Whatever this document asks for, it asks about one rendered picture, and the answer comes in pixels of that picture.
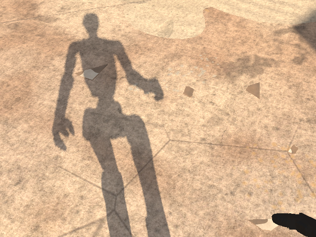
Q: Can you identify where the robot right hand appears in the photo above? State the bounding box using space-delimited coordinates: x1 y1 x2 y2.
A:
272 212 316 237

